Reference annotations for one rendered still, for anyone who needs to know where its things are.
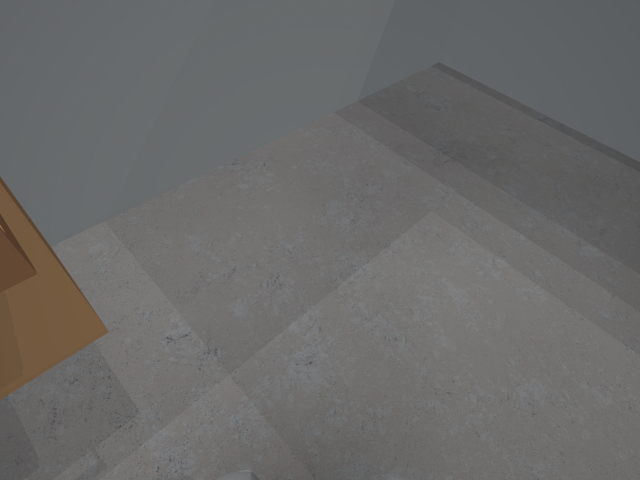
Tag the cabinet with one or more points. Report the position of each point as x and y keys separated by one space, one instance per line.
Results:
x=44 y=319

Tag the drawer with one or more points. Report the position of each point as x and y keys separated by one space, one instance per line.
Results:
x=15 y=266

